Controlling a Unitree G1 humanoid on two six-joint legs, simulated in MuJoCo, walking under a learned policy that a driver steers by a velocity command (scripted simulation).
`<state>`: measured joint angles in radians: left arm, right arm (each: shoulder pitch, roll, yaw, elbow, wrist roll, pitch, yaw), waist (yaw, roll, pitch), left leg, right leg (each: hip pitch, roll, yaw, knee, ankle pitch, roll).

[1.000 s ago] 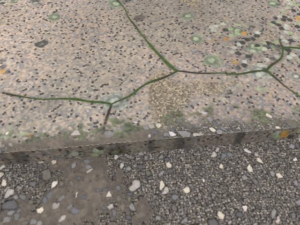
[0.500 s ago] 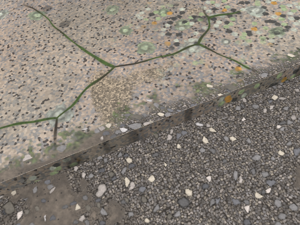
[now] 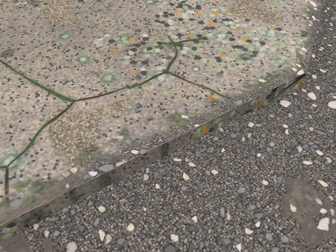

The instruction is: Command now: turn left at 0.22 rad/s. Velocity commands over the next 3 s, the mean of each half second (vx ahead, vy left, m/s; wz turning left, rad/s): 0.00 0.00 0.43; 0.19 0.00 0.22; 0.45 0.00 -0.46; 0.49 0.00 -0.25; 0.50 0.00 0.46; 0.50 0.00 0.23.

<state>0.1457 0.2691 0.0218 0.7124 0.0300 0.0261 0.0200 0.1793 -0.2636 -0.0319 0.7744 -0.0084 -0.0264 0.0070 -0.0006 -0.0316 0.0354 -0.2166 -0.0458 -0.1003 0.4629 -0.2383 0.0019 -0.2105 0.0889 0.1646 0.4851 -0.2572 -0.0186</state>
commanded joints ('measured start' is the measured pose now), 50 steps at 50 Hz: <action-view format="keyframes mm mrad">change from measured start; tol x16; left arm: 1 7 151 53 -56 -8 -12 14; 50 -54 121 30 -97 -61 -100 -54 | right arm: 1 -81 -217 -47 -83 16 -17 -10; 50 108 -242 -65 -109 22 -34 4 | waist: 1 32 183 -40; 12 13 -184 -81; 25 -7 -96 -105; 27 -2 308 -137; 31 -18 106 -101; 50 -71 118 36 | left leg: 1 -14 180 -255 -121 161 108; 8 -44 114 -287 4 245 116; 14 -346 30 -34 708 -385 -56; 25 -21 23 187 40 35 -20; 27 306 320 -293 -56 652 150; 28 240 459 -489 -85 709 358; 34 107 225 -289 -202 -80 231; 50 106 307 -146 -300 -194 213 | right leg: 1 15 -47 -26 3 36 20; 9 83 -105 -17 -34 155 -29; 13 153 -499 281 -150 570 -307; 22 161 -355 -100 -102 571 -199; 25 96 -339 -163 20 443 -126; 26 -4 -285 -231 158 294 -53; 27 -307 -161 -299 476 -284 58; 29 -434 -93 -85 748 -428 83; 34 -377 -118 -90 582 -97 82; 50 -271 -149 -172 108 -8 -24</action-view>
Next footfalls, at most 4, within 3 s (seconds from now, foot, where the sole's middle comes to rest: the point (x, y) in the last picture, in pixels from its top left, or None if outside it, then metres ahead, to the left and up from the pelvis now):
0.52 left None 0.01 0.16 -0.78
1.08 right None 0.22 -0.02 -0.78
1.54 left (109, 248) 0.51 0.24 -0.78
1.98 right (170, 208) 0.68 0.00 -0.78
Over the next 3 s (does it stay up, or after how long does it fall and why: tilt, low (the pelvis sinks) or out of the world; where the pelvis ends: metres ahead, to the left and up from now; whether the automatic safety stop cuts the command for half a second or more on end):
stays up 1.12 0.32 0.09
